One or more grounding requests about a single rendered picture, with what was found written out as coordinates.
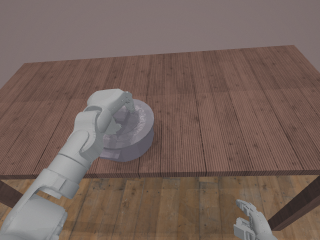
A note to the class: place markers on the robot right hand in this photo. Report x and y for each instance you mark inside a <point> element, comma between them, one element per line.
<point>247,230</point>

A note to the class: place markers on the robot left hand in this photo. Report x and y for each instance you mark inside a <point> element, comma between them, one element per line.
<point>113,100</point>

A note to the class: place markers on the table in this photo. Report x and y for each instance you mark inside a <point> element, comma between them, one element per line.
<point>217,113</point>

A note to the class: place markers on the robot left upper arm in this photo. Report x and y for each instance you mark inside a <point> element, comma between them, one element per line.
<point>39,219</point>

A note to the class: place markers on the robot left forearm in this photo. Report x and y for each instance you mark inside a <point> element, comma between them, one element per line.
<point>65,172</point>

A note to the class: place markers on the pot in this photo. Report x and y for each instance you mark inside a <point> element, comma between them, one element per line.
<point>130,153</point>

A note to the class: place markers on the lid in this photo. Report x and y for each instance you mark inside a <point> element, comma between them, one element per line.
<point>137,128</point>

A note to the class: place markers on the knob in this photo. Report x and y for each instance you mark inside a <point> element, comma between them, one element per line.
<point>122,116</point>

